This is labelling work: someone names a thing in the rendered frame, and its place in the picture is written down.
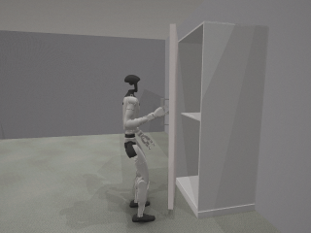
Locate robot right upper arm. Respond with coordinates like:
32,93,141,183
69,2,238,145
123,96,137,128

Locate right robot foot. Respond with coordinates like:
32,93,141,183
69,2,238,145
132,213,156,222

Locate robot right hand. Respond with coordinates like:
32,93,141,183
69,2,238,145
154,105,169,118

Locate robot left hand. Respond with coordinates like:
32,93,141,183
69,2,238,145
140,134,155,150

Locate robot left shin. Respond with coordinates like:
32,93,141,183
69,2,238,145
134,175,139,203

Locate fridge door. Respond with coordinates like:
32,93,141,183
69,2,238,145
168,23,179,210

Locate handle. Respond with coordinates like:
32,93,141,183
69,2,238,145
160,98,169,126

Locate robot right forearm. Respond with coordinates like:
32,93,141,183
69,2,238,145
126,113,156,128

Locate robot left forearm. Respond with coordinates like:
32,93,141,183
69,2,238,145
134,127,144,138

